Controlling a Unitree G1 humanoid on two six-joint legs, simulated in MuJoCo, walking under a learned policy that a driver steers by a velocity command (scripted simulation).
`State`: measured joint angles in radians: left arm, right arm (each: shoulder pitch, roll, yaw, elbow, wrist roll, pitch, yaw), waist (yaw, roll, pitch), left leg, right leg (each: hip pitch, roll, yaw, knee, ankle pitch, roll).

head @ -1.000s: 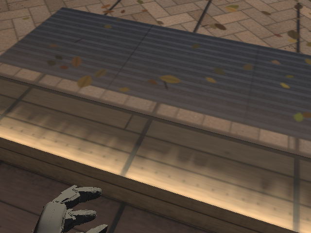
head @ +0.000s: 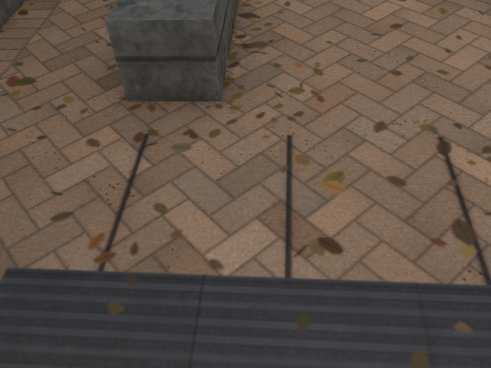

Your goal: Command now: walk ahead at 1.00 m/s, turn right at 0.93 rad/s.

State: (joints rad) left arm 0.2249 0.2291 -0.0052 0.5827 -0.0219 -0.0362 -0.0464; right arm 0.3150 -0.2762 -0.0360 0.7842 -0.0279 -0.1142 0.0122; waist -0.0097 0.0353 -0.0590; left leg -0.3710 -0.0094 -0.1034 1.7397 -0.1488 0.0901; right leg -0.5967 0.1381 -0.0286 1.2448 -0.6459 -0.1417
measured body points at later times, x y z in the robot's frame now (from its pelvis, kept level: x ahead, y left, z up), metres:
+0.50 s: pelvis +0.35 +0.05 +0.11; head +0.40 +0.01 +0.55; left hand +0.67 +0.20 +0.03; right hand +0.30 -0.24 -0.01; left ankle +0.42 +0.13 -0.63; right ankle +0.35 -0.09 -0.54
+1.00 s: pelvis +0.45 +0.00 +0.10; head +0.48 -0.02 +0.55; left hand +0.75 +0.07 +0.01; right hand +0.38 -0.29 -0.02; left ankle +0.53 +0.10 -0.60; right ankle +0.40 -0.12 -0.63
